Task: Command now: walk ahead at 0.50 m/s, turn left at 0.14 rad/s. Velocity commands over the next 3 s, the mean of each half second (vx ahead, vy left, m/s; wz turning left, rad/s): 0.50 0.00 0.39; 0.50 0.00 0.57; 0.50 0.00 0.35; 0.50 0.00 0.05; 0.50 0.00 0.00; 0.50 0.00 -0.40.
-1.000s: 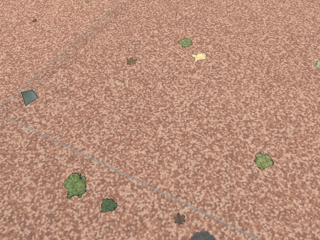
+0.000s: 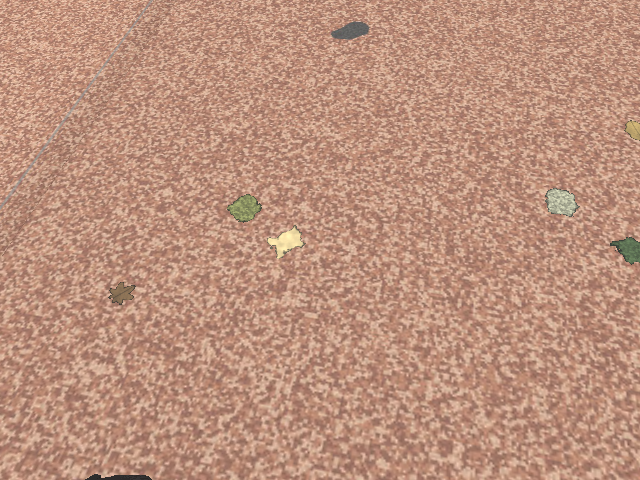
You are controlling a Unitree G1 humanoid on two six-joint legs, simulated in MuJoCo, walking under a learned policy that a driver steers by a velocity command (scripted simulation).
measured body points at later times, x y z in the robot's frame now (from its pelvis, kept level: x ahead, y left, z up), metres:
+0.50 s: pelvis +0.26 +0.06 -0.02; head +0.29 +0.07 +0.43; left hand +0.21 +0.34 -0.15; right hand +0.52 -0.13 -0.10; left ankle +0.35 +0.16 -0.73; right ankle +0.08 -0.09 -0.70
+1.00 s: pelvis +0.53 +0.12 -0.01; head +0.55 +0.14 +0.44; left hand +0.60 +0.45 -0.08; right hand +0.72 -0.11 -0.12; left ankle +0.35 +0.16 -0.72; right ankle +0.68 +0.07 -0.73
